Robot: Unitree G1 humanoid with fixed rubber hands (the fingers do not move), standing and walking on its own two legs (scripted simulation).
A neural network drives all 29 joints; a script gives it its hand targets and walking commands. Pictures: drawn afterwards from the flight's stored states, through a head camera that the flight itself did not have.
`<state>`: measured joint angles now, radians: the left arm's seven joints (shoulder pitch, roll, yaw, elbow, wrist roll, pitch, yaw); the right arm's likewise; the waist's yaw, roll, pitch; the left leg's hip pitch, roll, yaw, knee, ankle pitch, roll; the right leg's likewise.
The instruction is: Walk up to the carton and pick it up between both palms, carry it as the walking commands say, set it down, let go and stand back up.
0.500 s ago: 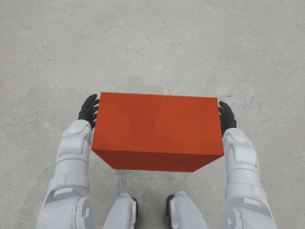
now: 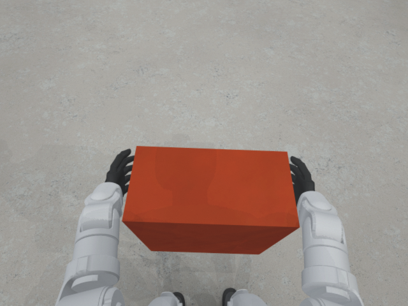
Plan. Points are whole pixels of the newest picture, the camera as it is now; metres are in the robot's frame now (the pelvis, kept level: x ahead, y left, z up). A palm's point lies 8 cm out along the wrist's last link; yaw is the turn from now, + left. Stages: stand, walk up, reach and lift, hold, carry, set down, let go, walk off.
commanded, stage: reach and lift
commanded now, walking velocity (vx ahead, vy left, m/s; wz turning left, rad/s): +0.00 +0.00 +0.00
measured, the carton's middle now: (208, 209) +0.32 -0.01 -0.09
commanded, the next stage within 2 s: hold in 1.86 s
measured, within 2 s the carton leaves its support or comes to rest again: neither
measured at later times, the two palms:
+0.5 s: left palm (106, 182) +0.33 +0.17 +0.05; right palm (323, 194) +0.30 -0.21 +0.05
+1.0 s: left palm (92, 192) +0.31 +0.18 +0.07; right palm (322, 192) +0.29 -0.20 +0.07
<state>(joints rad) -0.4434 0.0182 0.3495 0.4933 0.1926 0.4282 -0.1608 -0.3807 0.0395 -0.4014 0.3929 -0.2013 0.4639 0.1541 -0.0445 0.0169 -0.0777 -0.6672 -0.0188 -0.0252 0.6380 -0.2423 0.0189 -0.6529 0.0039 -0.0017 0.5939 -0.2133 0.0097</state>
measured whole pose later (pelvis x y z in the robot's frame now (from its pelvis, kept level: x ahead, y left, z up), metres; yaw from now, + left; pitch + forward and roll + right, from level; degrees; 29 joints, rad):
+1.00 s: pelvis +0.02 +0.00 +0.03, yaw +0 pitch -6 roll +0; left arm -0.18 0.00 0.26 0.16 0.15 0.69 -0.15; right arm -0.17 0.03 -0.26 0.12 -0.14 0.73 0.13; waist -0.02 0.00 0.05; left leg -0.01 -0.02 -0.02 0.28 -0.16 0.02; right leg -0.02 0.00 0.01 0.27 -0.14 0.00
